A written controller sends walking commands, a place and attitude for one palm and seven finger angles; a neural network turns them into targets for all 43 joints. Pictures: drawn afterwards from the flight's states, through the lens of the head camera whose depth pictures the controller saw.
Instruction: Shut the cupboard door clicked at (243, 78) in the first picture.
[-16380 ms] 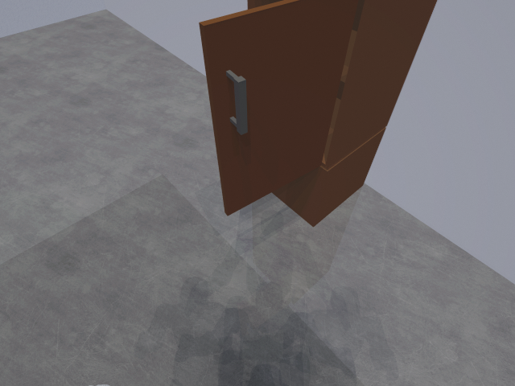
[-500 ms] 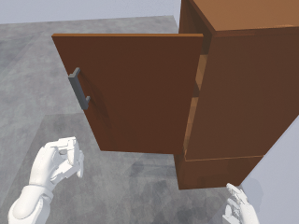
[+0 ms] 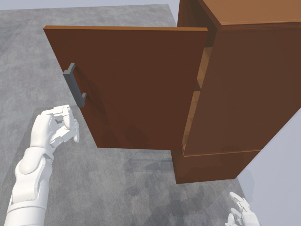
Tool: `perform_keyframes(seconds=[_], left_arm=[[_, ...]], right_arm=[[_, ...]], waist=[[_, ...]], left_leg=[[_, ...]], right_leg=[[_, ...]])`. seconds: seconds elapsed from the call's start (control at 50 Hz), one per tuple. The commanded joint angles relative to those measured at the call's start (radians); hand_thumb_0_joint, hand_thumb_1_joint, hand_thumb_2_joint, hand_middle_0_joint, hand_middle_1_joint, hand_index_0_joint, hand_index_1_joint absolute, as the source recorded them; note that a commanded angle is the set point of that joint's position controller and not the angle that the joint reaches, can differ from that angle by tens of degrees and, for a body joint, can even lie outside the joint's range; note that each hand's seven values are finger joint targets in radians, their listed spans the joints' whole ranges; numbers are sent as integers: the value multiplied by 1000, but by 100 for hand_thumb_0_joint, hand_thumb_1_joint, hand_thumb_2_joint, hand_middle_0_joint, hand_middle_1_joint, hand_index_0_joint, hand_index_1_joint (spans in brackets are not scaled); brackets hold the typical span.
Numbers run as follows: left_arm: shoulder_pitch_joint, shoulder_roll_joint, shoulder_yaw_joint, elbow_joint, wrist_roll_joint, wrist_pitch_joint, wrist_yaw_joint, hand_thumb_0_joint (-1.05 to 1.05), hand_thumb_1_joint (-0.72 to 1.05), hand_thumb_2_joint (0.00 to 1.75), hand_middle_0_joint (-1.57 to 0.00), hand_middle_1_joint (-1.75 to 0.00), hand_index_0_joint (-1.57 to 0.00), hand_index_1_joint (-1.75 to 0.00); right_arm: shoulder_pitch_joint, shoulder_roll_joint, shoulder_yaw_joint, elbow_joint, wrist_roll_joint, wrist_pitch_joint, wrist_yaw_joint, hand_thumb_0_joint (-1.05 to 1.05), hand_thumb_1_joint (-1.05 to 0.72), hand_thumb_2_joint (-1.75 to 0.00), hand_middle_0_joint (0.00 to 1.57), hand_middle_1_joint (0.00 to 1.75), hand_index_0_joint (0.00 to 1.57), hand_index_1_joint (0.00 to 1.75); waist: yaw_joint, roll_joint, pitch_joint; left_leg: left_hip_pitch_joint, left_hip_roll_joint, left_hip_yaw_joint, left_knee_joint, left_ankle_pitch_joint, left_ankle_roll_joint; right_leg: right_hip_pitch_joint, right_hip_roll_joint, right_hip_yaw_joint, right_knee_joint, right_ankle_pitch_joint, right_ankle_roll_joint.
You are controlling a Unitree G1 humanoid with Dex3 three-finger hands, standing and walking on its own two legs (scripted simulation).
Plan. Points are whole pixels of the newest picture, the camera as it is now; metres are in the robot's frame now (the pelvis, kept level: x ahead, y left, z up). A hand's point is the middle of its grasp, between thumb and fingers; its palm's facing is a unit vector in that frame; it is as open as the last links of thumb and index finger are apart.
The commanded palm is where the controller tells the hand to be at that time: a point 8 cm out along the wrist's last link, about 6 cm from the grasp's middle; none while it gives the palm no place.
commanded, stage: bring the fist close to the handle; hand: left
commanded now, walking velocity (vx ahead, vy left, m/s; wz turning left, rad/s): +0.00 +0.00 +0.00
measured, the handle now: (76, 86) +0.48 +0.26 +0.10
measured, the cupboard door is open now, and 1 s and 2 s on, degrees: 83 83 70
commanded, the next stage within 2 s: push the door shut along its arc in 0.88 s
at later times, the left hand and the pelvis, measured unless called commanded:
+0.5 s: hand (75, 109) +0.38 +0.23 +0.11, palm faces +0.05 -1.00 -0.01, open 3.1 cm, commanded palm +0.35 +0.28 +0.11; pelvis +0.00 +0.00 +0.00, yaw +0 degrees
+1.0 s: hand (72, 108) +0.38 +0.24 +0.11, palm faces +0.04 -1.00 +0.01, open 3.1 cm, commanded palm +0.36 +0.29 +0.11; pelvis -0.01 +0.00 +0.00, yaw +0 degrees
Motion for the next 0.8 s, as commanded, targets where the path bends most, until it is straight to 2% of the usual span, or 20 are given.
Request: perform_keyframes(seconds=[0.0,0.04,0.06,0.1,0.16,0.2,0.26,0.3,0.32,0.36,0.42,0.46,0.56,0.6,0.64,0.68,0.7,0.72,0.74,0.78], left_arm=[[-272,203,68,-119,1,-69,-14,0,90,90,-130,-150,-130,-150],[-318,203,60,-93,0,-53,-30,0,90,90,-130,-150,-130,-150],[-345,200,55,-83,-2,-45,-37,0,90,90,-130,-150,-130,-150],[-392,238,81,-61,-4,-40,-37,0,90,90,-130,-150,-130,-150],[-475,269,115,-87,-8,-70,-34,0,90,90,-130,-150,-130,-150],[-469,304,138,-72,0,-95,-28,0,90,90,-130,-150,-130,-150],[-511,276,114,-20,7,-114,-34,0,90,90,-130,-150,-130,-150],[-530,281,102,63,13,-101,-43,0,90,90,-130,-150,-130,-150],[-557,259,83,85,12,-93,-50,0,90,90,-130,-150,-130,-150],[-579,267,88,136,11,-77,-61,0,90,90,-130,-150,-130,-150],[-646,354,152,210,13,-73,-67,0,90,90,-130,-150,-130,-150],[-711,393,179,220,21,-96,-67,0,90,90,-130,-150,-130,-150],[-650,367,163,180,12,-160,-89,0,90,90,-130,-150,-130,-150],[-599,379,181,228,3,-156,-99,0,90,90,-130,-150,-130,-150],[-606,365,171,254,-4,-140,-110,0,90,90,-130,-150,-130,-150],[-650,376,170,276,0,-124,-115,0,90,90,-130,-150,-130,-150],[-637,373,172,271,-4,-121,-113,0,90,90,-130,-150,-130,-150],[-659,397,182,238,1,-127,-110,0,90,90,-130,-150,-130,-150],[-653,386,179,221,1,-131,-107,0,90,90,-130,-150,-130,-150],[-712,384,165,179,4,-154,-103,0,90,90,-130,-150,-130,-150]], right_arm=[[-50,-134,-49,-139,5,-34,-7,0,-90,-90,20,30,20,30],[-48,-137,-53,-141,12,-25,-8,0,-90,-90,20,30,20,30],[-49,-137,-51,-142,12,-20,-8,0,-90,-90,20,30,20,30],[-40,-144,-53,-138,11,-11,-13,0,-90,-90,20,30,20,30],[-40,-142,-55,-141,7,-3,-13,0,-90,-90,20,30,20,30],[-26,-144,-55,-139,1,5,-11,0,-90,-90,20,30,20,30],[-19,-138,-55,-125,3,14,-5,0,-90,-90,20,30,20,30],[-3,-147,-57,-117,6,27,-5,0,-90,-90,20,30,20,30],[-7,-146,-60,-115,10,31,-6,0,-90,-90,20,30,20,30],[0,-152,-61,-116,12,40,-7,0,-90,-90,20,30,20,30],[15,-164,-62,-109,10,60,-11,0,-90,-90,20,30,20,30],[20,-162,-60,-110,6,68,-11,0,-90,-90,20,30,20,30],[27,-153,-66,-133,5,76,1,0,-90,-90,20,30,20,30],[40,-160,-70,-132,5,84,3,0,-90,-90,20,30,20,30],[31,-161,-69,-135,13,90,3,0,-90,-90,20,30,20,30],[32,-165,-69,-132,16,96,-1,0,-90,-90,20,30,20,30],[37,-165,-72,-137,14,97,-1,0,-90,-90,20,30,20,30],[30,-166,-72,-141,16,97,-1,0,-90,-90,20,30,20,30],[30,-161,-72,-148,14,97,-1,0,-90,-90,20,30,20,30],[29,-160,-71,-143,13,96,-3,0,-90,-90,20,30,20,30]], waist=[[4,-12,-215],[0,0,-208],[2,34,-211],[-7,-13,-222],[-3,23,-287],[3,19,-321],[-9,63,-306],[-24,2,-266],[-31,17,-253],[-28,11,-247],[-32,-40,-258],[-30,-9,-291],[-9,61,-383],[-11,-2,-355],[-18,-21,-297],[-27,13,-255],[-26,-14,-267],[-21,20,-280],[-18,30,-304],[-31,58,-320]], left_leg=[[115,-16,10,-87,261,25],[111,-17,12,-92,248,26],[115,-17,10,-96,247,23],[114,-15,8,-90,252,28],[148,-18,8,-84,301,26],[151,-16,9,-74,335,27],[159,-14,9,-70,358,22],[125,-12,8,-70,322,27],[125,-13,14,-69,309,28],[113,-15,10,-76,288,26],[82,-15,12,-70,263,32],[82,-19,14,-64,272,31],[128,-18,21,-47,344,31],[96,-17,24,-46,328,37],[58,-19,29,-60,274,37],[45,-18,27,-67,237,35],[48,-20,28,-63,237,40],[56,-19,24,-66,238,38],[72,-21,24,-67,244,38],[93,-20,20,-61,241,37]], right_leg=[[63,23,-29,-81,317,-14],[52,21,-24,-87,316,-14],[48,21,-27,-86,310,-18],[56,21,-24,-91,317,-15],[76,22,-21,-78,368,-19],[98,23,-18,-66,395,-19],[71,25,-22,-59,415,-22],[55,26,-21,-70,390,-18],[37,24,-18,-74,390,-16],[33,23,-20,-80,371,-19],[42,19,-9,-82,365,-14],[55,19,-1,-73,376,-16],[90,26,2,-50,442,-23],[97,28,0,-55,443,-17],[71,25,2,-66,411,-11],[37,25,1,-76,365,-14],[50,25,2,-79,360,-11],[49,25,5,-77,356,-14],[54,28,4,-76,354,-16],[39,32,4,-73,341,-18]])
